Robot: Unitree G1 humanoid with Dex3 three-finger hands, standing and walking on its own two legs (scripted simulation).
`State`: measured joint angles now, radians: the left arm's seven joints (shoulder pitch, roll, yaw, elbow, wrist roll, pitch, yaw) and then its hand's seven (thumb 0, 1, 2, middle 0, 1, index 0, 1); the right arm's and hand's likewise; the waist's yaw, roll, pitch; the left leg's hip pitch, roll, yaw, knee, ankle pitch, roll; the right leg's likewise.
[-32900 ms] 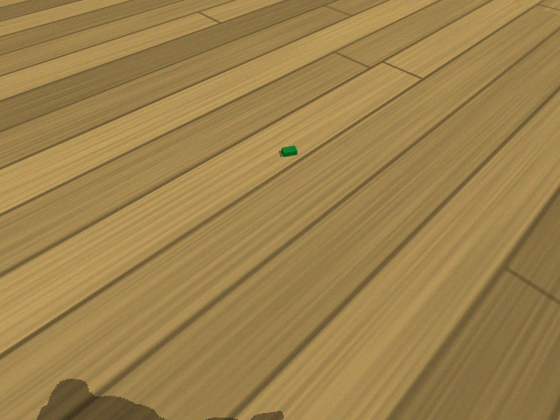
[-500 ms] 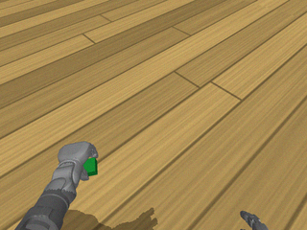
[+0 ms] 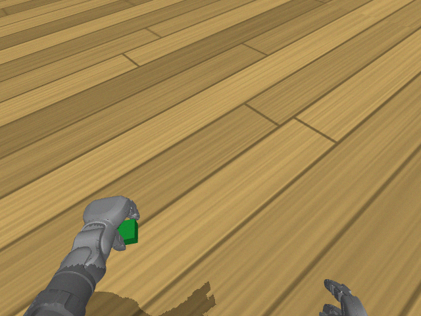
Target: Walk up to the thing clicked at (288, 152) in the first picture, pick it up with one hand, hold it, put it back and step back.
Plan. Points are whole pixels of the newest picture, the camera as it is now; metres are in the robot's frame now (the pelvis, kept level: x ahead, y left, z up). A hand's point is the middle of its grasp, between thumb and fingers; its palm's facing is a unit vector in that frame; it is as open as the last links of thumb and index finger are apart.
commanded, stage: hold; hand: left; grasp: from above
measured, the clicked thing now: (119, 233) +0.31 +0.23 -0.08
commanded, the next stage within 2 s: crouch in 0.92 s
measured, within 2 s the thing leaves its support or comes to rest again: neither
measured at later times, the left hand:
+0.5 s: hand (113, 232) +0.29 +0.22 -0.03, palm faces -0.43 -0.09 -0.90, open 7.6 cm
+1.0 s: hand (114, 228) +0.30 +0.22 -0.03, palm faces -0.41 -0.09 -0.91, open 7.5 cm
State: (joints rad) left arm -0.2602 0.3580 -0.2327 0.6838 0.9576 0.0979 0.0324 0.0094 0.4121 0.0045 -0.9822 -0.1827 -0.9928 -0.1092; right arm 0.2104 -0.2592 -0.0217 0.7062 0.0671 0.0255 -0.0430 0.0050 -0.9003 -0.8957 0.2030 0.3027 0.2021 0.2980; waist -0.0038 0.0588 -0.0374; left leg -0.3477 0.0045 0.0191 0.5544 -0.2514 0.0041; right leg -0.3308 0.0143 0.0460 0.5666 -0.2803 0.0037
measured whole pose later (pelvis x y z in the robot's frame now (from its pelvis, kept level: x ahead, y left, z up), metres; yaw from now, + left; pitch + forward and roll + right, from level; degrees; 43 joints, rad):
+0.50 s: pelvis +0.00 +0.00 +0.00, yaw +0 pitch +1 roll +0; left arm -0.23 0.37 -0.24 0.61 0.95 0.11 -0.03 0.01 0.42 0.02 -0.96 -0.21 -0.97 -0.13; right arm 0.19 -0.26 -0.01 0.69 0.07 0.03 -0.05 0.01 -0.90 -0.90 0.20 0.30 0.20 0.30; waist 0.01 0.07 -0.02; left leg -0.29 0.00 0.02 0.50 -0.22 0.00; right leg -0.28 0.01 0.05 0.52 -0.26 0.00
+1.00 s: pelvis +0.01 +0.00 +0.01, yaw +0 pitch +1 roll +0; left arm -0.24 0.36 -0.24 0.62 0.97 0.11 0.00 0.01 0.42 0.02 -0.96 -0.21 -0.97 -0.14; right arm 0.19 -0.26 -0.02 0.70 0.07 0.04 -0.05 0.01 -0.90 -0.90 0.20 0.30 0.20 0.30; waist 0.01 0.06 -0.02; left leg -0.27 0.00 0.02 0.48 -0.22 0.00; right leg -0.26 0.01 0.05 0.49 -0.25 0.00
